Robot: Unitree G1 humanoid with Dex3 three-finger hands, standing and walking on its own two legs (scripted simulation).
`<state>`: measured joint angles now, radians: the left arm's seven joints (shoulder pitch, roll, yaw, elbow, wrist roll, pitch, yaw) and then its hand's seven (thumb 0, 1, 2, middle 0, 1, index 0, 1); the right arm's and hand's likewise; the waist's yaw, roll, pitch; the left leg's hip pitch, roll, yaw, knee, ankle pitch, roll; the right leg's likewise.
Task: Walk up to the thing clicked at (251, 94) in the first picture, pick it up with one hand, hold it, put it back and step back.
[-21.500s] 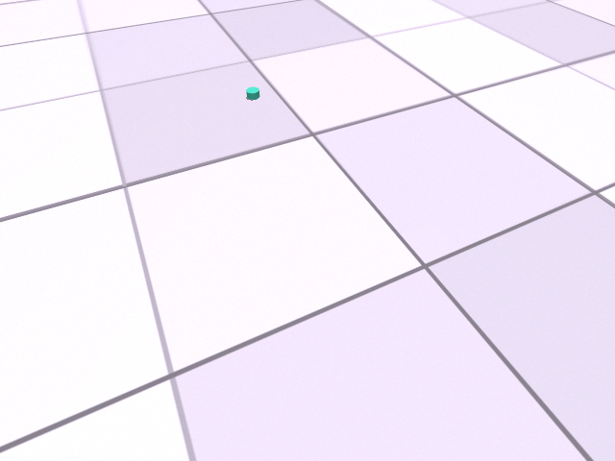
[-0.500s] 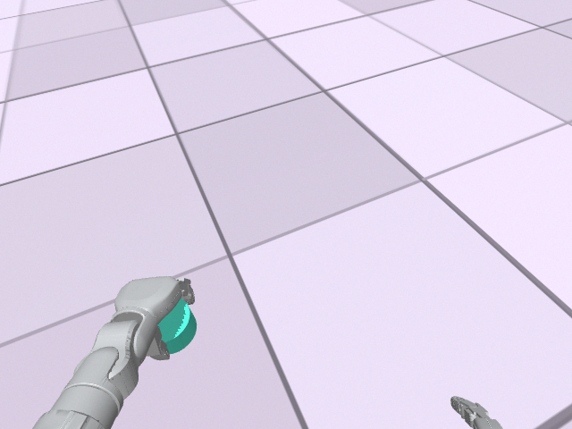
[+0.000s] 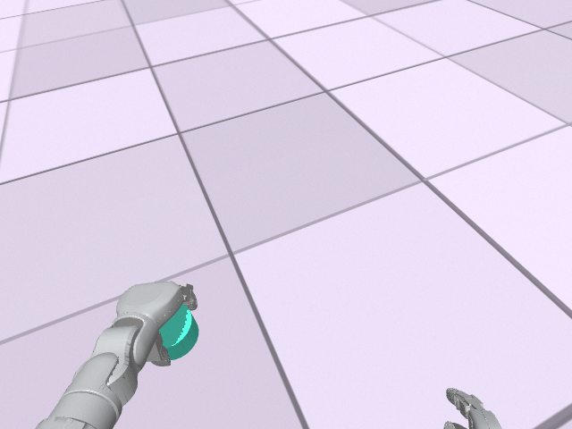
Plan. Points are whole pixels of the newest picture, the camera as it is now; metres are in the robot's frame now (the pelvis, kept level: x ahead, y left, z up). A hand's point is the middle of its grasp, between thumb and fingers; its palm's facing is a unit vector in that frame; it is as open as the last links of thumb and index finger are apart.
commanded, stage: hold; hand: left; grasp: from above
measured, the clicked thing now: (170, 330) +0.30 +0.22 -0.07
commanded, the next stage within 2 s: crouch in 0.24 s
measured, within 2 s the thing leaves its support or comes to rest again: neither
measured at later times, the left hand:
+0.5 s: hand (160, 330) +0.29 +0.22 -0.04, palm faces -0.44 -0.06 -0.90, open 10.2 cm
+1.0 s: hand (189, 350) +0.33 +0.24 -0.24, palm faces -0.42 +0.03 -0.91, open 10.1 cm
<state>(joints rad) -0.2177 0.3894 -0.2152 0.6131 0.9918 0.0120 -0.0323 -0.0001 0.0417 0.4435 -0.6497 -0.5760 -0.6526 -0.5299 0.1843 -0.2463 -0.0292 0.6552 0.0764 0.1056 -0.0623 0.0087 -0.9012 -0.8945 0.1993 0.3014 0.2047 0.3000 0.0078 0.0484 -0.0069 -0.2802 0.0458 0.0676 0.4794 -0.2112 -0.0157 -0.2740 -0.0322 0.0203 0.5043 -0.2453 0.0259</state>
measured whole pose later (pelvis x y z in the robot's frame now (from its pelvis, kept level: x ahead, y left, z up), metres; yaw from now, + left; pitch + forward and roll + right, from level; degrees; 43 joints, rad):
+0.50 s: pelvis +0.00 +0.00 +0.00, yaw +0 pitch +1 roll +0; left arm -0.21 0.38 -0.21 0.63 1.00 0.01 0.00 0.00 0.04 0.42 -0.66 -0.56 -0.66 -0.52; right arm 0.19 -0.24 -0.03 0.66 0.08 0.11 -0.06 0.01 -0.90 -0.90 0.20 0.30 0.20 0.30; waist 0.01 0.05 -0.01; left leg -0.28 0.04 0.07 0.48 -0.22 -0.01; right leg -0.27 -0.04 0.02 0.49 -0.25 0.03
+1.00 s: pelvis -0.03 +0.01 -0.12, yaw +1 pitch +24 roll -2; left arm -0.57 0.38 -0.11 1.16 1.17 -0.05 0.38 -0.01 0.03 0.43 -0.68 -0.53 -0.69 -0.50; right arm 0.24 -0.27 -0.09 0.73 -0.02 0.03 -0.02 0.00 -0.90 -0.89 0.20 0.30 0.21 0.30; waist -0.10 0.03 -0.17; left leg -1.22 0.07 0.00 1.30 -0.50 -0.01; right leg -1.17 -0.02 0.00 1.28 -0.52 0.04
